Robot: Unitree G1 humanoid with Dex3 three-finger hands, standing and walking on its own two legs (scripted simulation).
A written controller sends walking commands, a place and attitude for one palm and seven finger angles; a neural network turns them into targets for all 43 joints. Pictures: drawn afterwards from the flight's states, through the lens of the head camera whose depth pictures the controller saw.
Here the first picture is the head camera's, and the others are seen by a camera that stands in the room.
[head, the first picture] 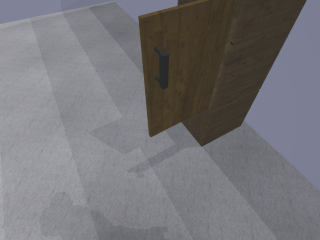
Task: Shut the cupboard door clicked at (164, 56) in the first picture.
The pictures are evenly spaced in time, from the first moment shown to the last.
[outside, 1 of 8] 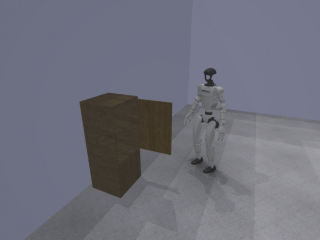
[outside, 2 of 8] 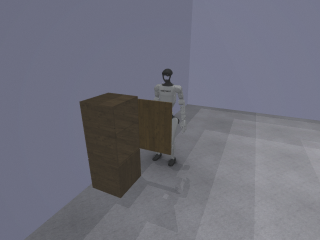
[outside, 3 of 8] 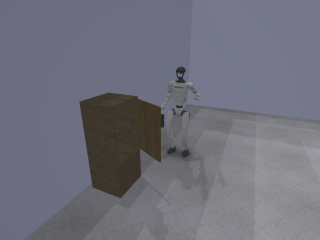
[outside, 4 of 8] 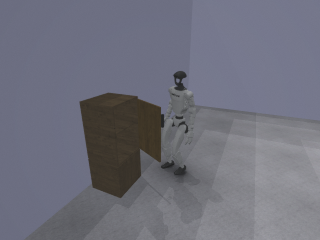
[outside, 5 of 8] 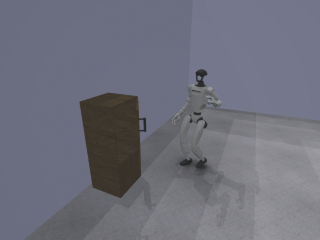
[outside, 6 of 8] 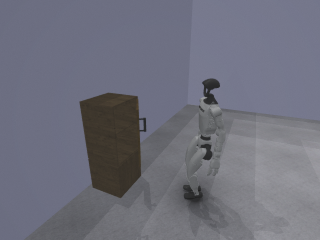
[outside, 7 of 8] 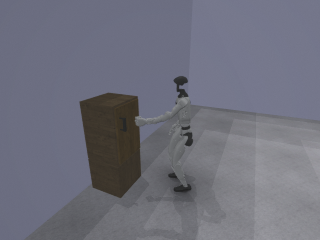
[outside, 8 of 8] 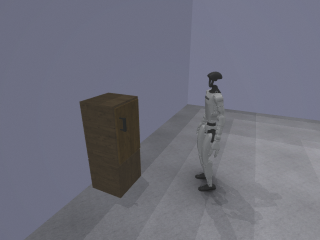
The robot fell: no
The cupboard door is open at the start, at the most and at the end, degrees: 92 92 0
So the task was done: yes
